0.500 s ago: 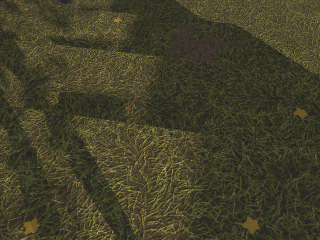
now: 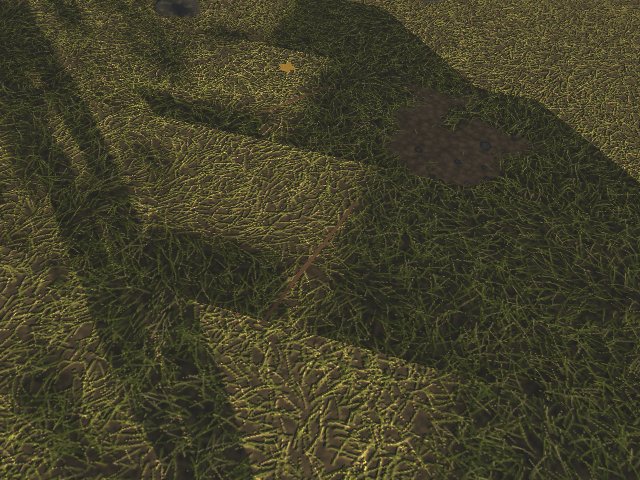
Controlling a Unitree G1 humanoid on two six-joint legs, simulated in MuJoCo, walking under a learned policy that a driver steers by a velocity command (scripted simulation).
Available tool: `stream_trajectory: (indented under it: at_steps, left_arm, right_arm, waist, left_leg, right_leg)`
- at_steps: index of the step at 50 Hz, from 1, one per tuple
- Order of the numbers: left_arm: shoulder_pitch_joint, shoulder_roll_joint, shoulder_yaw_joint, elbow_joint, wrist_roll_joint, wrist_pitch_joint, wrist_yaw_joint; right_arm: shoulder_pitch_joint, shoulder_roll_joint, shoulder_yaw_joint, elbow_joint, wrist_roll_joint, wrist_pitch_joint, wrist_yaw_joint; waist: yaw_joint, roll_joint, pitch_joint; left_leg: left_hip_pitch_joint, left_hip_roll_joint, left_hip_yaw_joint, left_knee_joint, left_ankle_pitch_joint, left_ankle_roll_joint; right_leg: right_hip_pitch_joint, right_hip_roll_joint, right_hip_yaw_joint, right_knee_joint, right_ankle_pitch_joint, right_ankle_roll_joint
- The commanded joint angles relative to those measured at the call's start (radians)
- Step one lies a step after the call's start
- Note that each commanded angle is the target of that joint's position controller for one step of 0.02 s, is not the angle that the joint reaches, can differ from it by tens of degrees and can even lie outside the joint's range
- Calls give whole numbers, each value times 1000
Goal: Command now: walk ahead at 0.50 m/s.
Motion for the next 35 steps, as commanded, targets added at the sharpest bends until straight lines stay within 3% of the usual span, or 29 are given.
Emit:
stream_trajectory:
  at_steps: [1, 2, 4, 7, 13, 16, 20, 22, 23, 24, 25, 26, 27, 28, 29, 30, 32, 35]
  left_arm:
    - [-11, 133, 32, -89, 7, -13, 3]
    - [-48, 110, 26, -95, 5, -17, -3]
    - [-38, 90, 24, -85, 25, 5, -12]
    - [-58, 72, 22, -85, 34, 30, -26]
    - [-287, 55, 11, -159, 25, 36, -29]
    - [-378, 45, 0, -192, 20, 34, -28]
    - [-448, 60, -1, -227, 19, 26, -22]
    - [-423, 71, 4, -231, 20, 20, -16]
    - [-364, 79, 11, -214, 21, 15, -10]
    - [-239, 93, 21, -174, 25, 7, -4]
    - [-48, 125, 39, -111, 36, -4, 4]
    - [108, 226, 66, -84, 57, -11, 15]
    - [103, 280, 77, -82, 39, -1, 5]
    - [-1, 228, 69, -90, 1, 9, 2]
    - [-101, 154, 48, -109, 1, 5, 2]
    - [-145, 98, 32, -110, 6, -3, -1]
    - [-155, 54, 15, -91, 3, -21, 3]
    - [-103, 92, 18, -62, 0, -42, -1]
  right_arm:
    - [290, -185, -62, 49, 29, 12, -10]
    - [240, -133, -49, 47, 25, 5, -6]
    - [207, -88, -36, 61, 30, -7, -12]
    - [256, -105, -40, 92, 40, -28, -14]
    - [356, -105, -40, 143, 38, -24, -12]
    - [407, -110, -40, 167, 36, -22, -13]
    - [447, -122, -43, 197, 25, -15, -22]
    - [428, -134, -46, 204, 23, -11, -31]
    - [412, -144, -49, 205, 23, -9, -33]
    - [395, -152, -51, 206, 24, -5, -33]
    - [383, -144, -48, 200, 29, -2, -33]
    - [418, -76, -30, 164, 50, -2, -26]
    - [506, -33, -29, 166, 55, -1, -20]
    - [420, -113, -52, 162, 36, 6, -25]
    - [359, -103, -51, 144, 38, 1, -24]
    - [346, -76, -48, 147, 39, 2, -24]
    - [391, -46, -45, 167, 19, 31, -22]
    - [381, -32, -47, 164, 22, 66, -24]
  waist:
    - [-116, 95, -149]
    - [-95, 57, -87]
    - [-43, 84, -44]
    - [-26, 68, -35]
    - [-64, 54, 32]
    - [-91, 63, 42]
    - [-103, 72, 59]
    - [-78, 70, 54]
    - [-48, 76, 24]
    - [7, 71, -39]
    - [82, 37, -142]
    - [109, -100, -282]
    - [54, -236, -357]
    - [27, -97, -218]
    - [-6, -55, -83]
    - [-37, -22, -40]
    - [-88, -52, -37]
    - [-110, -62, -60]
  left_leg:
    - [565, 365, -553, -276, -134, 193]
    - [457, 318, -453, -314, -57, 169]
    - [333, 239, -319, -366, 34, 117]
    - [302, 220, -251, -410, 130, 131]
    - [352, 184, -157, -451, 210, 126]
    - [392, 180, -123, -433, 285, 117]
    - [500, 222, -123, -385, 379, 114]
    - [536, 236, -112, -321, 515, 102]
    - [541, 231, -99, -246, 653, 89]
    - [525, 212, -79, -102, 755, 73]
    - [421, 164, -41, 120, 671, 49]
    - [155, 78, 9, 470, 271, 13]
    - [-116, -100, -64, 733, -437, -6]
    - [-189, -32, -166, 788, -364, 5]
    - [-188, 4, -149, 761, -285, 2]
    - [-140, 34, -142, 703, -242, -4]
    - [-22, 53, -131, 614, -229, -31]
    - [0, 28, -103, 538, -167, -55]
  right_leg:
    - [-563, -37, 87, 483, 20, -37]
    - [-539, -72, 86, 431, 86, -35]
    - [-454, -108, 75, 346, 138, -13]
    - [-452, -116, 47, 301, 193, 16]
    - [-574, -138, 5, 70, 387, 51]
    - [-545, -113, -26, -51, 447, 39]
    - [-538, -88, -36, -141, 402, -2]
    - [-477, -64, -47, -187, 329, -35]
    - [-390, -34, -62, -208, 290, -54]
    - [-241, 1, -75, -244, 283, -75]
    - [4, -12, -52, -288, 322, -108]
    - [291, -276, 270, -318, 232, -181]
    - [416, -464, 703, -467, 227, -281]
    - [288, -420, 617, -481, 242, -258]
    - [131, -392, 454, -492, 409, -239]
    - [33, -340, 335, -505, 606, -208]
    - [-81, -277, 172, -513, 871, -162]
    - [-91, -250, 84, -502, 1106, -160]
